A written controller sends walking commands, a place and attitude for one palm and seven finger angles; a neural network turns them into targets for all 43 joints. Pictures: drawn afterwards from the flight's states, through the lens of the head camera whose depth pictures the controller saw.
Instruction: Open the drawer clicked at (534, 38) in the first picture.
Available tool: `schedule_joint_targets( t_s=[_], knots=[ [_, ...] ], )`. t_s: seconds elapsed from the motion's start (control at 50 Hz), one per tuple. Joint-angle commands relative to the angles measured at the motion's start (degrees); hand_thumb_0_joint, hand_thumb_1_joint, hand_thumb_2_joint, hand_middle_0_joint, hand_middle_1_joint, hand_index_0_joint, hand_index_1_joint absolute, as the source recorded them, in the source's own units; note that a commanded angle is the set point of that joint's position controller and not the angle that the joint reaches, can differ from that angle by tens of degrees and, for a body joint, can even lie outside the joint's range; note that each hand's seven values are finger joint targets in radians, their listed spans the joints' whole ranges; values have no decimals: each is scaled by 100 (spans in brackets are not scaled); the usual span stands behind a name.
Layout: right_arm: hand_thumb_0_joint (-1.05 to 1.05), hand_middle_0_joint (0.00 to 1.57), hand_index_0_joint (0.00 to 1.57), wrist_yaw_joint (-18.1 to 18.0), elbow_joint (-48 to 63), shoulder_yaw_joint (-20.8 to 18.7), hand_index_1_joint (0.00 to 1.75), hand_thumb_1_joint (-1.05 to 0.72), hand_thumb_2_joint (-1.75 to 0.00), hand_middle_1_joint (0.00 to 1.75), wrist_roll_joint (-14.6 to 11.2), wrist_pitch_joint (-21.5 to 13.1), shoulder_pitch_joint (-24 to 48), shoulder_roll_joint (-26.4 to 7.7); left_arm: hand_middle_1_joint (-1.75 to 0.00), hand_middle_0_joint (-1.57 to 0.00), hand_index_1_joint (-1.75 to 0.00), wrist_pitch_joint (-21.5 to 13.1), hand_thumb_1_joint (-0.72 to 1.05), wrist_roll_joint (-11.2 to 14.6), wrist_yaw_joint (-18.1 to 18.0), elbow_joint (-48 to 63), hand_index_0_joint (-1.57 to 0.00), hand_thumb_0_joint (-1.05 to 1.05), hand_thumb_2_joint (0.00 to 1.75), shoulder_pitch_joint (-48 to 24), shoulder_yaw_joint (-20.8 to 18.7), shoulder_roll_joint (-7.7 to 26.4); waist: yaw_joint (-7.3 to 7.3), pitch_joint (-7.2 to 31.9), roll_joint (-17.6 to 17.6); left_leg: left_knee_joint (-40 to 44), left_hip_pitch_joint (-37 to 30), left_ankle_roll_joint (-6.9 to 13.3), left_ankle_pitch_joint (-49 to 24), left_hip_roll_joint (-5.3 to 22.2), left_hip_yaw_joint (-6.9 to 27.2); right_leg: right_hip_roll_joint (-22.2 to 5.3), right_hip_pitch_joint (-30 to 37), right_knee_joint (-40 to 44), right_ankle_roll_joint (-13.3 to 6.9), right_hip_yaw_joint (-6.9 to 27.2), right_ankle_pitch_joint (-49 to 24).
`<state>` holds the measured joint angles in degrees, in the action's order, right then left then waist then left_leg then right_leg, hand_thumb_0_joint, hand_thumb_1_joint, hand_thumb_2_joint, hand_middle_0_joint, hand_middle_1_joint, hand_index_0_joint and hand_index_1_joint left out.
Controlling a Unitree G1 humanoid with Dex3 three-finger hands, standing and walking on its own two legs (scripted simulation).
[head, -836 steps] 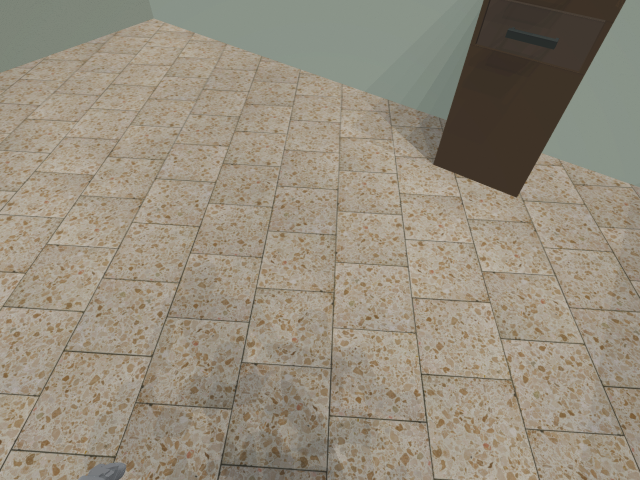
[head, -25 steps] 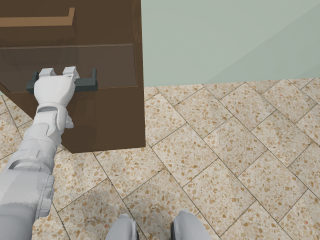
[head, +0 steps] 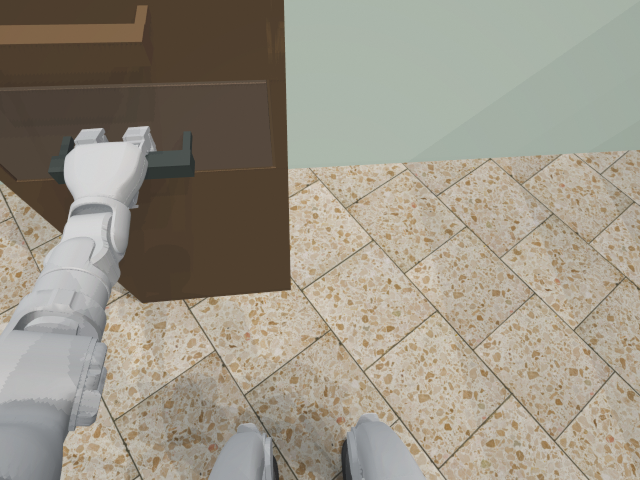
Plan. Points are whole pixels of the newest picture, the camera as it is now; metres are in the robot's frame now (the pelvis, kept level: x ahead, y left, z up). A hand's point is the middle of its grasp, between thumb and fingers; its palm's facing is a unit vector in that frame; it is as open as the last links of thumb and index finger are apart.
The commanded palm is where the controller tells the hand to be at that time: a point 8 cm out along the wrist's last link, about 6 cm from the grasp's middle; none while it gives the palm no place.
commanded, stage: pull the drawer open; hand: left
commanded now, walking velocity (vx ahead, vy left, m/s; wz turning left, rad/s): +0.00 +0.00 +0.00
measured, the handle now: (127, 153) +0.54 +0.24 +0.01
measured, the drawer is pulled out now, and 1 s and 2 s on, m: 0.00 0.09 0.23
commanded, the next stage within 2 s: none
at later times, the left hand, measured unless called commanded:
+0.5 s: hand (123, 216) +0.45 +0.24 -0.01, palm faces -0.05 -0.03 -1.00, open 6.0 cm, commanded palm +0.42 +0.22 +0.04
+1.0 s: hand (119, 258) +0.39 +0.23 -0.01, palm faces -0.03 -0.04 -1.00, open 6.0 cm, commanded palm +0.36 +0.22 +0.04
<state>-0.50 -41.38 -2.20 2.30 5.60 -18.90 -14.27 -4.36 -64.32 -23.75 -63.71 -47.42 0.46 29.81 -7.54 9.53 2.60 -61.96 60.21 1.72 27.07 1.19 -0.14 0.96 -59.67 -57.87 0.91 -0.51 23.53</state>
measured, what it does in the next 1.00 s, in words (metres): stands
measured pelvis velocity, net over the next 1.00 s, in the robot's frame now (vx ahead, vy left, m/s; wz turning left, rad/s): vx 0.02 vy -0.01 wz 0.01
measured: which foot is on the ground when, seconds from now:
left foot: down 0.00-1.00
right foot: down 0.00-1.00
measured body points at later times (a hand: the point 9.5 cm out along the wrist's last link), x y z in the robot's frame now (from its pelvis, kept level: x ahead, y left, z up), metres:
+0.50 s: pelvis +0.02 +0.00 +0.01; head +0.13 +0.00 +0.45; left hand +0.45 +0.23 +0.05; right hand +0.04 -0.27 -0.12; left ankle +0.01 +0.10 -0.66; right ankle +0.03 -0.14 -0.66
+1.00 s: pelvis +0.02 -0.01 +0.02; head +0.11 -0.01 +0.46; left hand +0.39 +0.23 +0.04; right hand +0.13 -0.27 -0.11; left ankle +0.01 +0.10 -0.66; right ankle +0.03 -0.14 -0.66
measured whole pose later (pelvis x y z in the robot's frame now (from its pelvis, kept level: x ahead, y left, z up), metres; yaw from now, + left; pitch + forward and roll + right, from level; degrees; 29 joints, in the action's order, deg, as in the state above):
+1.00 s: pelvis +0.02 -0.01 +0.02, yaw +1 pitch +19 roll -1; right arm -0.6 -38.5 -3.6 1.3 6.9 -13.0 -13.3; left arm -4.0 -64.1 -27.8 -44.6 -22.3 2.3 21.7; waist -1.2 9.6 2.0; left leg -55.3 47.4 1.0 26.9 0.9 -0.6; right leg 0.8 -47.9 -53.2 0.1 0.0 24.2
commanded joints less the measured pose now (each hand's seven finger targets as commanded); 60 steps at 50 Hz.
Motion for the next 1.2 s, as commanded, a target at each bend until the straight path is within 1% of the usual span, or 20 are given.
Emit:
schedule_joint_targets(
  t_s=[0.0,0.08,0.14,0.28,0.34,0.4,0.42,0.48,0.62,0.64,0.68,0.72,0.76,0.84,0.92,0.94,0.96,1.02,1.12,1.18],
  knots=[
    [0,20,20,-75,226,-369,30,-90,-90,30,8,-90,-987,-1029,-135,-40,-135,55,90,76,-83,834,-40,0,90,-2232,-156,1072,-153,2518,380,734,-2239,2,-2071,-90,166,213,982,667,-320,-222,-1264],
    [0,20,20,-74,218,-357,30,-90,-90,30,17,-92,-977,-1051,-135,-40,-135,28,90,74,-65,827,-40,0,90,-2170,-279,1233,-98,2546,373,742,-2216,-5,-2020,-90,180,212,985,659,-325,-219,-1211],
    [0,20,20,-56,276,-390,30,-90,-90,30,30,-99,-947,-1000,-135,-40,-135,0,90,113,-61,1003,-40,0,90,-1799,-176,922,9,2653,492,788,-2455,-33,-2241,-71,161,226,1083,679,-344,-244,-1325],
    [0,20,20,-21,337,-431,30,-90,-90,30,9,-60,-842,-944,-135,-40,-135,-73,90,180,-73,1352,-40,0,90,-975,-210,690,211,2706,325,870,-2606,-38,-2597,-52,101,236,1433,704,-347,-237,-1673],
    [0,20,20,-17,351,-456,30,-90,-90,30,-13,-45,-738,-904,-135,-40,-135,-51,90,167,-135,1465,-40,0,90,-818,-9,378,158,2342,113,967,-2561,-33,-2416,-38,82,235,1420,821,-343,-248,-1576],
    [0,20,20,-9,367,-471,30,-90,-90,30,-8,-23,-663,-902,-135,-40,-135,-65,90,150,-225,1649,-40,0,90,-453,-153,460,300,2462,176,1008,-2748,-55,-2660,-43,82,231,1540,805,-362,-243,-1708],
    [0,20,20,-5,381,-475,30,-90,-90,30,-13,-20,-609,-869,-135,-40,-135,-37,90,146,-243,1648,-40,0,90,-401,9,238,249,2295,177,1017,-2738,-51,-2658,-43,51,235,1494,846,-360,-243,-1725],
    [0,20,20,1,392,-485,30,-90,-90,30,-17,7,-545,-865,-135,-40,-135,-51,90,152,-319,1800,-40,0,90,-124,-161,348,349,2378,41,1051,-2773,-39,-2739,-63,32,220,1723,860,-356,-221,-1870],
    [0,20,20,-6,519,-489,30,-90,-90,30,-43,28,-287,-787,-135,-40,-135,-38,90,131,-424,2162,-40,0,90,186,46,7,338,2172,-15,1106,-2841,-27,-2767,-89,-23,205,1868,939,-357,-204,-2026],
    [0,20,20,-8,550,-480,30,-90,-90,30,-48,33,-259,-787,-135,-40,-135,-40,90,136,-430,2218,-40,0,90,380,-94,147,451,2238,-30,1133,-2801,-28,-2722,-117,-44,194,2022,937,-364,-192,-2043],
    [0,20,20,-18,599,-465,30,-90,-90,30,-55,44,-179,-771,-135,-40,-135,-33,90,112,-444,2303,-40,0,90,561,-126,165,482,2233,-15,1133,-2819,-25,-2764,-125,-37,197,2042,909,-369,-185,-2090],
    [0,20,20,-28,626,-462,30,-90,-90,30,-73,34,-97,-752,-135,-40,-135,-8,90,113,-455,2311,-40,0,90,559,23,-10,398,1948,-114,1165,-2728,-12,-2546,-134,-59,194,1992,987,-359,-187,-2000],
    [0,20,20,-51,661,-453,30,-90,-90,30,-62,24,4,-777,-135,-40,-135,-40,90,112,-489,2500,-40,0,90,656,-257,294,528,2118,-90,1160,-2734,-4,-2569,-153,-58,183,2128,947,-376,-152,-2036],
    [0,20,20,-45,739,-457,30,-90,-90,30,-75,1,87,-718,-135,-40,-135,14,90,83,-541,2702,-40,0,90,876,-10,-41,507,2061,40,1193,-2865,-21,-2534,-156,-84,183,2080,987,-375,-179,-1969],
    [0,20,20,-86,773,-417,30,-90,-90,30,-91,-18,170,-733,-135,-40,-135,58,90,101,-531,2704,-40,0,90,1165,-234,220,586,1924,-198,1249,-2641,0,-2280,-200,-114,173,2274,1025,-361,-132,-1955],
    [0,20,20,-91,799,-421,30,-90,-90,30,-93,-32,202,-716,-135,-40,-135,69,90,103,-529,2787,-40,0,90,1189,-106,80,553,1971,-118,1244,-2681,4,-2257,-212,-136,168,2299,1046,-359,-123,-1965],
    [0,20,20,-92,792,-417,30,-90,-90,30,-94,-35,256,-738,-135,-40,-135,71,90,109,-534,2891,-40,0,90,1266,-280,257,642,2012,30,1257,-2731,-11,-2328,-207,-134,165,2315,1024,-384,-113,-1974],
    [0,20,20,-90,832,-421,30,-90,-90,30,-105,-64,306,-689,-135,-40,-135,106,90,104,-563,2996,-40,0,90,1509,-42,-62,597,1924,-18,1275,-2798,-24,-2338,-193,-129,180,2223,1034,-378,-149,-1924],
    [0,20,20,-96,901,-421,30,-90,-90,30,-97,-125,403,-692,-135,-40,-135,146,90,164,-588,3377,-40,0,90,1986,-107,-65,671,2006,-90,1317,-2883,-22,-2379,-185,-138,180,2395,1059,-377,-136,-1991],
    [0,20,20,-110,935,-396,30,-90,-90,30,-111,-156,479,-701,-135,-40,-135,190,90,193,-593,3531,-40,0,90,2336,-178,-23,701,1799,-182,1376,-2784,-32,-2264,-186,-130,174,2445,1083,-369,-133,-1941]
  ],
)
